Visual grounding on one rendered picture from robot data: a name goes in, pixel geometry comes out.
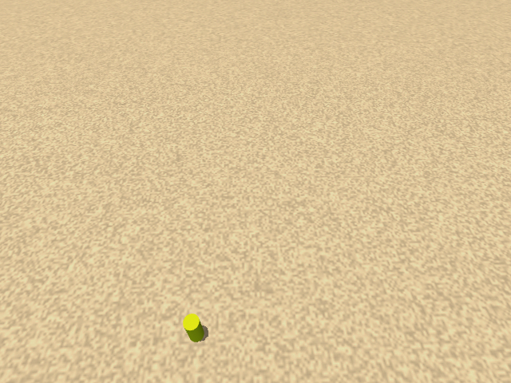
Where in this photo can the can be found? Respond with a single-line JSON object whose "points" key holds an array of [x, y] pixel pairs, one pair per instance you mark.
{"points": [[193, 327]]}

